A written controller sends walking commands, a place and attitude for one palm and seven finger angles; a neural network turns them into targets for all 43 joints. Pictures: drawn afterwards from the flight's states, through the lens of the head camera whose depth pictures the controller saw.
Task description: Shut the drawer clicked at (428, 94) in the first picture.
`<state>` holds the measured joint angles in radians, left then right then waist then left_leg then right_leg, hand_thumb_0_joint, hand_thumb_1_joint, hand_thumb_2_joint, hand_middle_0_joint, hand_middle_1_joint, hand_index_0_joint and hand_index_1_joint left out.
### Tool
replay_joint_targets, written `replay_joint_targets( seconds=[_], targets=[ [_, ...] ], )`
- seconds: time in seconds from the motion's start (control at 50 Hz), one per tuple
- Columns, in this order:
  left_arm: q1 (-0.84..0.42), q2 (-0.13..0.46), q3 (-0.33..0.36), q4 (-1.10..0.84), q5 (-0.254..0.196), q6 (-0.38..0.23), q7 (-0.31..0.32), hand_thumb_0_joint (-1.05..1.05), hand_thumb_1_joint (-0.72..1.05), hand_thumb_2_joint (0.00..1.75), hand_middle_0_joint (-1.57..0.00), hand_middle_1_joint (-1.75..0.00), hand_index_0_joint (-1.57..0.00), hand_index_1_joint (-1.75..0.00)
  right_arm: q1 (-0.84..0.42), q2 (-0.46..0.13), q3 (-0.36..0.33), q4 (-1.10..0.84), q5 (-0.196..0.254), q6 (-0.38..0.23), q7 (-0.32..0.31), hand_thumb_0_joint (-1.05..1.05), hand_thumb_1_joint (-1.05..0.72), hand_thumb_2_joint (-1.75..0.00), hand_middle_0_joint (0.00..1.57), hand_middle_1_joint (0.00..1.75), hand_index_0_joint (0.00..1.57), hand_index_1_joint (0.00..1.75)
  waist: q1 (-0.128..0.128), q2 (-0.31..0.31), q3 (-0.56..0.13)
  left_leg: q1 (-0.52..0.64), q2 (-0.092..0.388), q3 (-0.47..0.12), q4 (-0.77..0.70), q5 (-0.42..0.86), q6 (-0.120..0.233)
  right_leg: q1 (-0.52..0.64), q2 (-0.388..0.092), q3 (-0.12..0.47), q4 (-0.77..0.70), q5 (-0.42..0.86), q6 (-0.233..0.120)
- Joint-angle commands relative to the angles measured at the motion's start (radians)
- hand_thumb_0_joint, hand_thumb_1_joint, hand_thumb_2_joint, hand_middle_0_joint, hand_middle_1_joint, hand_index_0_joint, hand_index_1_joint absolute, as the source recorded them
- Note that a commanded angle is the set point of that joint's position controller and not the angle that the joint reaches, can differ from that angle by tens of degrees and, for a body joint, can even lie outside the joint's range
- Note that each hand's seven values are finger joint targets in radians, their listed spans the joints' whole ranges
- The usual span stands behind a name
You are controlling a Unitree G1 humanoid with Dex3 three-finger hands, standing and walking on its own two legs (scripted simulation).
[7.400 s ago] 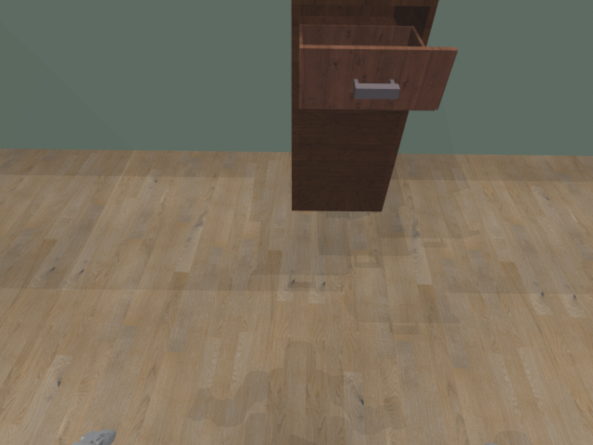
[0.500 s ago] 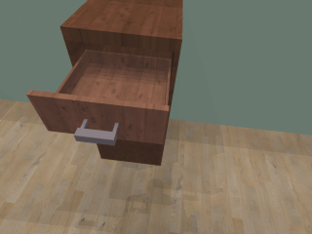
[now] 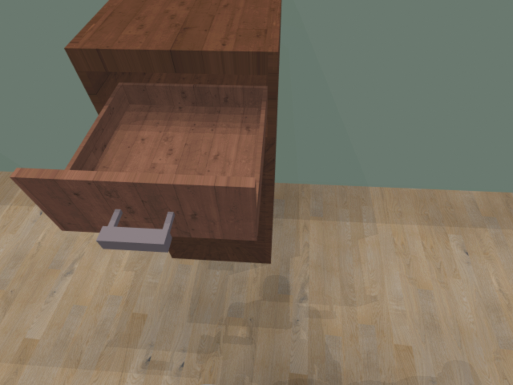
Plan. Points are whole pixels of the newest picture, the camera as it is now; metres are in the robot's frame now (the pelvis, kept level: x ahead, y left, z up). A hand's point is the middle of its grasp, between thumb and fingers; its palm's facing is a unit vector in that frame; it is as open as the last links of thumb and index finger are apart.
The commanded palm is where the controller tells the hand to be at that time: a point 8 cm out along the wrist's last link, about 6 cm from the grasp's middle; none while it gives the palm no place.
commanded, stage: come to a stop and stand still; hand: left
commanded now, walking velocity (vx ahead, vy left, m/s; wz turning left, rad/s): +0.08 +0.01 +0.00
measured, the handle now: (139, 227) +0.34 +0.22 +0.03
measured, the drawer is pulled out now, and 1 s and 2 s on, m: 0.30 0.30 0.30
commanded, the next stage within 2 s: look again from close up in 0.76 s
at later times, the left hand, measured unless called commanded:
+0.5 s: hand out of the picture -0.05 +0.16 -0.17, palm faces +0.04 -0.98 -0.18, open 7.4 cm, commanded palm none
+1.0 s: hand out of the picture -0.05 +0.16 -0.17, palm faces +0.01 -0.98 -0.18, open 7.4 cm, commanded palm none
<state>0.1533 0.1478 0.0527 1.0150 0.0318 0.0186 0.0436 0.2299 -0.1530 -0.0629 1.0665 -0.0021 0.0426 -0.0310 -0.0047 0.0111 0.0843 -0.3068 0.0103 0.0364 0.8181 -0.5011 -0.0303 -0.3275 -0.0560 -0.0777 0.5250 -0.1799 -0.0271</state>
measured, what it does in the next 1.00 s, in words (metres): steps on the spot: left foot, then right foot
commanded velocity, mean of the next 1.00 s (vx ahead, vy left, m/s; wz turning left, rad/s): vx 0.04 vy -0.02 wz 0.00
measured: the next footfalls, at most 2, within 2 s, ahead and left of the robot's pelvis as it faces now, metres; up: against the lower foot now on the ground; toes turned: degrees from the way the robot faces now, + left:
left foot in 0.10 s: +0.01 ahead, +0.13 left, +0.00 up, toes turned +1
right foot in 0.36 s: -0.01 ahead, -0.09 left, +0.00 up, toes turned -4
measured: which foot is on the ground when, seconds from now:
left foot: up 0.00-0.08, down 0.10-1.00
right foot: down 0.00-0.10, up 0.12-0.34, down 0.36-1.00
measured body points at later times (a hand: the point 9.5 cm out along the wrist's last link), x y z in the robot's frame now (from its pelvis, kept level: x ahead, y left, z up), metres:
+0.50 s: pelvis -0.03 -0.01 +0.01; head -0.02 -0.02 +0.45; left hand -0.05 +0.21 -0.15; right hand -0.05 -0.22 -0.16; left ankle -0.03 +0.14 -0.73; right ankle -0.05 -0.09 -0.73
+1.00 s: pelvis -0.04 +0.01 +0.00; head -0.03 +0.00 +0.45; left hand -0.05 +0.22 -0.16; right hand -0.05 -0.21 -0.16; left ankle -0.04 +0.13 -0.74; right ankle -0.05 -0.09 -0.73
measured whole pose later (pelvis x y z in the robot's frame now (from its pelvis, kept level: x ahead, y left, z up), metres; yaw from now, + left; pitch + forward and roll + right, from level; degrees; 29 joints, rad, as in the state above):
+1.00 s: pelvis -0.04 +0.01 +0.00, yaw -1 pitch -1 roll -2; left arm 0.33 0.11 0.00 1.10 0.02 -0.04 0.05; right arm 0.30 -0.15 -0.01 1.09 -0.01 0.00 -0.02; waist -0.02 0.05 0.03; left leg -0.24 0.06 0.02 0.55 -0.29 -0.01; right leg -0.20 0.05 -0.07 0.47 -0.26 -0.04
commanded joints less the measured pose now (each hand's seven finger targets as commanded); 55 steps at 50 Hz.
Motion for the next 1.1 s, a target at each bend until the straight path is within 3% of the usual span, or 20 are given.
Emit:
replay_joint_targets(
  seconds=[0.0,0.04,0.08,0.1,0.16,0.26,0.3,0.34,0.36,0.38,0.4,0.44,0.54,0.82,0.84,0.86,0.9,0.96,1.02,1.08],
  targets=[
    [0.056,0.192,0.046,-0.045,0.001,-0.002,0.010,0.00,0.90,0.90,-0.20,-0.30,-0.20,-0.30,0.141,-0.028,-0.006,-0.038,-0.004,-0.019,0.002,0.00,-0.90,-0.90,0.20,0.30,0.20,0.30,0.006,-0.186,-0.160,0.060,0.007,0.002,-0.205,0.106,-0.004,0.116,-0.228,0.225,-0.148,0.250,-0.137],
    [0.035,0.156,0.034,-0.051,-0.012,0.006,0.005,0.00,0.90,0.90,-0.20,-0.30,-0.20,-0.30,0.205,-0.033,0.002,-0.010,-0.008,-0.035,0.003,0.00,-0.90,-0.90,0.20,0.30,0.20,0.30,-0.020,-0.104,-0.143,0.219,0.024,-0.009,-0.429,0.247,0.010,-0.025,-0.141,0.175,-0.102,-0.076,-0.054],
    [0.050,0.063,0.013,-0.065,-0.020,0.014,-0.007,0.00,0.90,0.90,-0.20,-0.30,-0.20,-0.30,0.138,-0.127,-0.007,-0.048,-0.025,-0.046,0.001,0.00,-0.90,-0.90,0.20,0.30,0.20,0.30,0.000,0.202,-0.040,-0.002,0.273,-0.315,-0.672,-0.016,0.114,-0.052,0.022,0.039,0.101,-0.224,0.040],
    [0.037,0.067,0.013,-0.052,-0.012,0.016,-0.008,0.00,0.90,0.90,-0.20,-0.30,-0.20,-0.30,0.058,-0.134,-0.001,-0.059,-0.027,-0.051,0.000,0.00,-0.90,-0.90,0.20,0.30,0.20,0.30,0.009,0.255,0.003,-0.124,0.294,-0.377,-0.742,-0.140,0.147,-0.006,0.022,0.063,0.190,-0.213,0.045],
    [0.105,0.065,0.013,-0.008,-0.004,0.012,-0.026,0.00,0.90,0.90,-0.20,-0.30,-0.20,-0.30,0.000,-0.116,0.008,-0.061,-0.025,-0.059,-0.008,0.00,-0.90,-0.90,0.20,0.30,0.20,0.30,0.039,0.156,0.048,-0.084,0.237,-0.263,-0.710,-0.041,0.153,-0.036,0.030,0.082,0.338,-0.190,0.038],
    [0.087,0.039,-0.010,-0.004,-0.012,-0.019,-0.033,0.00,0.90,0.90,-0.20,-0.30,-0.20,-0.30,0.129,-0.119,-0.001,-0.001,-0.027,-0.064,-0.011,0.00,-0.90,-0.90,0.20,0.30,0.20,0.30,-0.024,0.132,-0.014,0.185,0.239,-0.216,-0.597,0.280,0.177,-0.061,0.022,0.033,0.115,-0.255,0.043],
    [0.162,0.031,-0.015,0.033,-0.017,-0.032,-0.029,0.00,0.90,0.90,-0.20,-0.30,-0.20,-0.30,0.133,-0.115,0.003,0.017,-0.018,-0.065,-0.012,0.00,-0.90,-0.90,0.20,0.30,0.20,0.30,0.006,0.096,-0.047,0.179,0.196,-0.159,-0.483,0.451,0.140,0.086,0.032,0.017,-0.126,-0.080,0.045],
    [0.234,0.093,-0.013,0.081,-0.018,-0.049,-0.015,0.00,0.90,0.90,-0.20,-0.30,-0.20,-0.30,0.141,-0.052,0.016,0.018,-0.001,-0.074,-0.011,0.00,-0.90,-0.90,0.20,0.30,0.20,0.30,0.004,-0.058,-0.073,0.053,0.093,-0.045,-0.368,0.375,0.051,0.251,-0.097,0.183,-0.223,0.135,0.002],
    [0.224,0.123,-0.013,0.088,-0.022,-0.049,-0.015,0.00,0.90,0.90,-0.20,-0.30,-0.20,-0.30,0.135,-0.033,0.024,0.016,-0.001,-0.073,-0.005,0.00,-0.90,-0.90,0.20,0.30,0.20,0.30,-0.005,-0.077,-0.065,0.057,0.054,-0.012,-0.382,0.265,0.026,0.213,-0.156,0.204,-0.225,0.137,-0.031],
    [0.226,0.123,-0.010,0.095,-0.022,-0.056,-0.014,0.00,0.90,0.90,-0.20,-0.30,-0.20,-0.30,0.120,-0.021,0.029,0.019,-0.008,-0.060,-0.007,0.00,-0.90,-0.90,0.20,0.30,0.20,0.30,-0.001,-0.206,-0.061,0.058,0.038,0.005,-0.353,0.225,0.011,0.190,-0.156,0.247,-0.248,0.168,-0.054],
    [0.225,0.110,-0.014,0.101,-0.024,-0.060,-0.013,0.00,0.90,0.90,-0.20,-0.30,-0.20,-0.30,0.106,-0.034,0.029,0.025,-0.012,-0.055,-0.008,0.00,-0.90,-0.90,0.20,0.30,0.20,0.30,0.003,-0.213,-0.025,0.068,0.049,0.002,-0.334,0.216,0.010,0.149,-0.169,0.252,-0.266,0.226,-0.064],
    [0.196,0.088,-0.023,0.101,-0.026,-0.056,-0.009,0.00,0.90,0.90,-0.20,-0.30,-0.20,-0.30,0.144,-0.025,0.033,0.054,-0.009,-0.053,-0.010,0.00,-0.90,-0.90,0.20,0.30,0.20,0.30,-0.021,-0.134,-0.029,0.124,0.068,-0.012,-0.371,0.297,0.011,0.126,-0.140,0.205,-0.247,0.211,-0.068],
    [0.217,0.059,-0.027,0.115,-0.028,-0.047,-0.005,0.00,0.90,0.90,-0.20,-0.30,-0.20,-0.30,0.156,-0.023,0.038,0.089,-0.007,-0.058,-0.015,0.00,-0.90,-0.90,0.20,0.30,0.20,0.30,-0.007,-0.014,-0.013,0.173,0.095,-0.027,-0.441,0.414,0.017,0.111,-0.060,0.141,-0.234,0.096,-0.019],
    [0.239,0.046,-0.028,0.115,-0.026,-0.044,-0.001,0.00,0.90,0.90,-0.20,-0.30,-0.20,-0.30,0.168,-0.017,0.040,0.090,-0.009,-0.058,-0.019,0.00,-0.90,-0.90,0.20,0.30,0.20,0.30,0.003,0.000,0.005,0.150,0.097,-0.033,-0.462,0.396,0.021,0.123,-0.050,0.139,-0.245,0.055,-0.014],
    [0.319,0.088,-0.028,0.143,-0.009,-0.075,0.037,0.00,0.90,0.90,-0.20,-0.30,-0.20,-0.30,0.022,-0.060,0.043,0.010,-0.004,-0.073,-0.001,0.00,-0.90,-0.90,0.20,0.30,0.20,0.30,0.057,-0.034,0.064,-0.001,0.075,0.017,-0.211,0.279,-0.003,0.116,-0.125,0.229,-0.208,0.570,0.060],
    [0.289,0.128,-0.022,0.089,-0.007,-0.083,0.030,0.00,0.90,0.90,-0.20,-0.30,-0.20,-0.30,0.086,-0.002,0.043,-0.034,-0.007,-0.055,0.002,0.00,-0.90,-0.90,0.20,0.30,0.20,0.30,-0.005,-0.029,-0.017,-0.009,0.055,-0.033,-0.168,0.116,0.025,0.148,-0.188,0.272,-0.214,0.470,0.012],
    [0.210,0.128,-0.025,0.047,-0.009,-0.086,0.017,0.00,0.90,0.90,-0.20,-0.30,-0.20,-0.30,0.139,-0.010,0.046,-0.033,-0.007,-0.051,0.011,0.00,-0.90,-0.90,0.20,0.30,0.20,0.30,-0.028,-0.078,-0.114,0.058,0.050,-0.013,-0.195,0.146,0.027,0.148,-0.156,0.217,-0.195,0.248,-0.083],
    [0.175,0.088,-0.032,0.027,-0.018,-0.071,0.010,0.00,0.90,0.90,-0.20,-0.30,-0.20,-0.30,0.178,-0.039,0.049,-0.020,-0.014,-0.064,0.010,0.00,-0.90,-0.90,0.20,0.30,0.20,0.30,-0.038,-0.042,-0.047,0.126,0.062,-0.039,-0.340,0.272,0.039,0.030,-0.073,0.162,-0.166,-0.063,-0.057],
    [0.192,0.083,-0.034,0.023,-0.018,-0.049,0.004,0.00,0.90,0.90,-0.20,-0.30,-0.20,-0.30,0.143,-0.065,0.057,-0.030,-0.016,-0.076,0.006,0.00,-0.90,-0.90,0.20,0.30,0.20,0.30,0.003,0.105,0.013,0.007,0.105,-0.105,-0.425,0.334,0.065,0.105,-0.014,0.117,-0.100,-0.074,-0.027],
    [0.194,0.088,-0.040,0.025,-0.018,-0.041,-0.001,0.00,0.90,0.90,-0.20,-0.30,-0.20,-0.30,0.128,-0.085,0.060,-0.038,-0.017,-0.077,0.004,0.00,-0.90,-0.90,0.20,0.30,0.20,0.30,0.012,0.023,0.011,0.001,0.100,-0.121,-0.457,0.309,0.071,0.129,-0.015,0.110,-0.097,-0.063,-0.019]
  ],
)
